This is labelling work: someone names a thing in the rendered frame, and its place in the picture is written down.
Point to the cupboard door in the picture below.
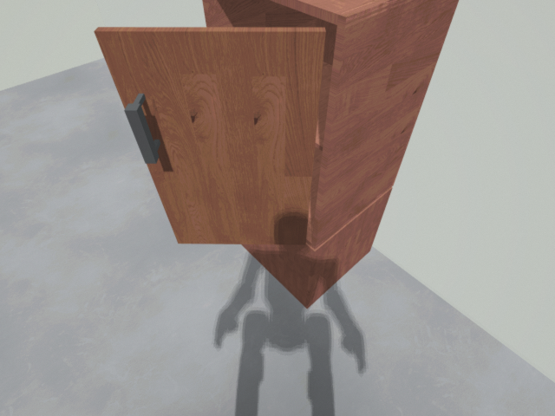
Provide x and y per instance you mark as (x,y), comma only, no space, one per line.
(235,110)

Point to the handle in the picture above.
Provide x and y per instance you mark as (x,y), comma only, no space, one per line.
(142,134)

